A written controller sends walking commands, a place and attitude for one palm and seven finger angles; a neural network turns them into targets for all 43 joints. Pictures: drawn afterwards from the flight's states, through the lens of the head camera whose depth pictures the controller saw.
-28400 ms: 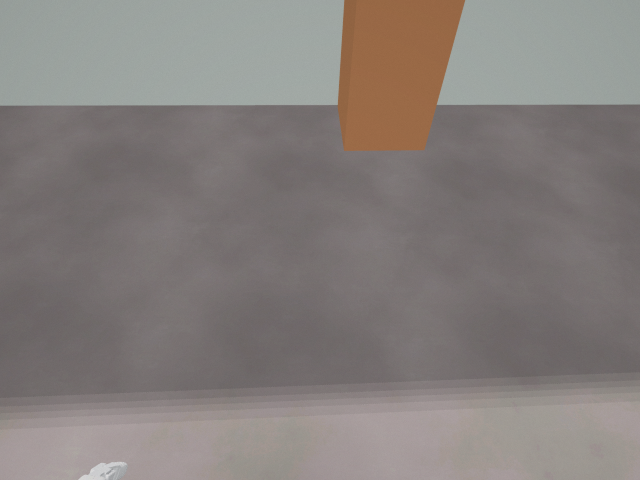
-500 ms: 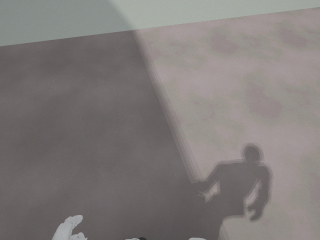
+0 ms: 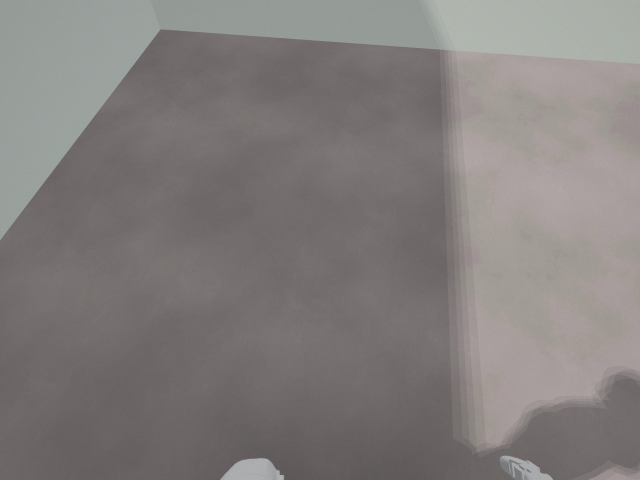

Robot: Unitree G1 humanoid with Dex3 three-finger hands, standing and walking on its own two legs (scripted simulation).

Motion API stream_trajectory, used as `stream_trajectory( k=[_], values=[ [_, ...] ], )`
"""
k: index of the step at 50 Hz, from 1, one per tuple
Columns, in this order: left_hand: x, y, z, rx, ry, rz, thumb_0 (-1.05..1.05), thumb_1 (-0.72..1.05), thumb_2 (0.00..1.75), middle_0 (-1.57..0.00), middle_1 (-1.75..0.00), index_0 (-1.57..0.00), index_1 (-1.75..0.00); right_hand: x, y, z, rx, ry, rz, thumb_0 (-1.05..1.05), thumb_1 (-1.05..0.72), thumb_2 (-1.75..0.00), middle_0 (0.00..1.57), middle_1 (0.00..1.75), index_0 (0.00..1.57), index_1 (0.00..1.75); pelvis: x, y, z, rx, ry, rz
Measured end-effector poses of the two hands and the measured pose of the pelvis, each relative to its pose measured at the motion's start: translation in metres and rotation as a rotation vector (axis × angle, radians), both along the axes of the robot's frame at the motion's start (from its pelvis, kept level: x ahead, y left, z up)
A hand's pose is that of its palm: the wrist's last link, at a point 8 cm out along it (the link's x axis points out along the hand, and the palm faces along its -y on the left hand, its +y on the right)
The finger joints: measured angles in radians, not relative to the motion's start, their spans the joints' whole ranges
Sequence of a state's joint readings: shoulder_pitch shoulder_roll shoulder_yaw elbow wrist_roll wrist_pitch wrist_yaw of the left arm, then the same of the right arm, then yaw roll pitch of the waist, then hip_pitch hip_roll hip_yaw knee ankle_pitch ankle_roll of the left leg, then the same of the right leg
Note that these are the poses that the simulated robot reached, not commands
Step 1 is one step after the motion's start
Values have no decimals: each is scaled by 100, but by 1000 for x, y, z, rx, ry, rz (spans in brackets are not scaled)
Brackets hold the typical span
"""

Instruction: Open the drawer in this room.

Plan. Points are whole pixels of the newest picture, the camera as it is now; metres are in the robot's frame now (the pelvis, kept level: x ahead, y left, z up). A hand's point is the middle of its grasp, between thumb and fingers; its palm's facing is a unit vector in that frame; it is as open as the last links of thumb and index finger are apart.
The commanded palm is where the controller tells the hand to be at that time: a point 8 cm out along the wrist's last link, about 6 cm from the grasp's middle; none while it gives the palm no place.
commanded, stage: turn to face it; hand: left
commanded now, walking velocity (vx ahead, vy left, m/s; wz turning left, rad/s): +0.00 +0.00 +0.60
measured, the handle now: out of the picture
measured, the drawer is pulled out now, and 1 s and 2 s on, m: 0.00 0.00 0.00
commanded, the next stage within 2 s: none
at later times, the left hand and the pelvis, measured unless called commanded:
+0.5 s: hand out of the picture +0.09 +0.22 -0.15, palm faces +0.26 -0.92 -0.29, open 7.3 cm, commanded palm none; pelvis +0.02 -0.02 -0.01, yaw +17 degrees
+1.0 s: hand out of the picture -0.08 +0.22 -0.18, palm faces +0.59 -0.76 -0.28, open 7.3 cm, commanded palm none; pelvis +0.01 +0.00 -0.01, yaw +35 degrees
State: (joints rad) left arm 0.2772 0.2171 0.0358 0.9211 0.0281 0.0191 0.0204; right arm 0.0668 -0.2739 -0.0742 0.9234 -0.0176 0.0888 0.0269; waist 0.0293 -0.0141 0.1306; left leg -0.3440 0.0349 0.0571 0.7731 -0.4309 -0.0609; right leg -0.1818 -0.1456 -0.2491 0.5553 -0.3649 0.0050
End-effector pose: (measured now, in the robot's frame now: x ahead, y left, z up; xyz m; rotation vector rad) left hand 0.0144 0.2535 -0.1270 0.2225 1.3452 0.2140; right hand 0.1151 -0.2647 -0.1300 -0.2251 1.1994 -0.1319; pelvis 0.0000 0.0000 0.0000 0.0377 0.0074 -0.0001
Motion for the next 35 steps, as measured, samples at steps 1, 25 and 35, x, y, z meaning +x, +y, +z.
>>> stream_trajectory(
  k=[1, 25, 35],
  values=[
    [-10, 7, -4, -1, 19, 25, 1, 91, 89, -20, -30, -21, -30, 13, 7, 2, -8, -21, 28, 1, -91, -89, 20, 30, 20, 29, 1, 4, -2, -5, 3, 15],
    [49, 4, 11, 54, -259, 174, 1, 91, 89, -20, -30, -20, -30, 45, 21, -21, 32, 34, 209, 0, -91, -89, 21, 30, 20, 30, 20, -18, -10, -31, -4, 301],
    [0, -28, 18, 35, -192, 323, 0, 91, 89, -20, -30, -21, -30, 64, 17, -12, 21, 122, 328, 1, -91, -89, 20, 30, 20, 29, 27, -27, 4, 5, -14, 443]
  ],
)
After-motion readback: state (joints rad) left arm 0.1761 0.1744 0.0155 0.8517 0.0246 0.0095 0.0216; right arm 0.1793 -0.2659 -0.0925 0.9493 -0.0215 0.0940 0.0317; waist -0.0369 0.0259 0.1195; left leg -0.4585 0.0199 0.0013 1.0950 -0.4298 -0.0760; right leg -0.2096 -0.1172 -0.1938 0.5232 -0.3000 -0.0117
